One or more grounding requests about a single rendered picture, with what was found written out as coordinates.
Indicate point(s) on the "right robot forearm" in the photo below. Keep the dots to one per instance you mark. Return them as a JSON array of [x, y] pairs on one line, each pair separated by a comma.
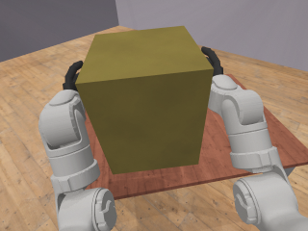
[[244, 120]]

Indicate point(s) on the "robot left hand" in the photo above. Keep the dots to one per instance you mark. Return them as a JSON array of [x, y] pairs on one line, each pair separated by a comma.
[[71, 76]]

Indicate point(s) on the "left robot upper arm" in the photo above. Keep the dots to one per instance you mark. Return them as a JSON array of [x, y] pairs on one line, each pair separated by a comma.
[[90, 210]]

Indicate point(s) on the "table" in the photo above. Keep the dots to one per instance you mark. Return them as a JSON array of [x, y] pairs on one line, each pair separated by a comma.
[[214, 160]]

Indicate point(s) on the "left robot forearm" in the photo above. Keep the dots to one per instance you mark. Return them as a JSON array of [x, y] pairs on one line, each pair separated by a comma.
[[67, 145]]

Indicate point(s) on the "carton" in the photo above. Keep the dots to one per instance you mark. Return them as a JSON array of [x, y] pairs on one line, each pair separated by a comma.
[[146, 93]]

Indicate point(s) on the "robot right hand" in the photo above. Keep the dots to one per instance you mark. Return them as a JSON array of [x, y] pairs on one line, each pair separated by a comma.
[[213, 60]]

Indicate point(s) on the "right robot upper arm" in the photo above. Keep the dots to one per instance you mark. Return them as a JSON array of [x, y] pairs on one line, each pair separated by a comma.
[[267, 202]]

